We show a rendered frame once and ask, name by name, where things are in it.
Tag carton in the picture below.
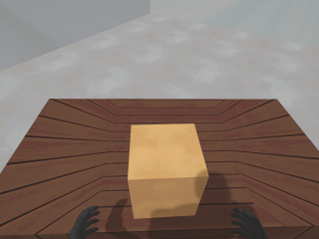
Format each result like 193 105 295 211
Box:
128 123 209 219

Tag pedestal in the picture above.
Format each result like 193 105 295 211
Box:
0 99 319 239

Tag right robot hand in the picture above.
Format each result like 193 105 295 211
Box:
230 208 268 239

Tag left robot hand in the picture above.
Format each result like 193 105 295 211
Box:
68 205 100 239

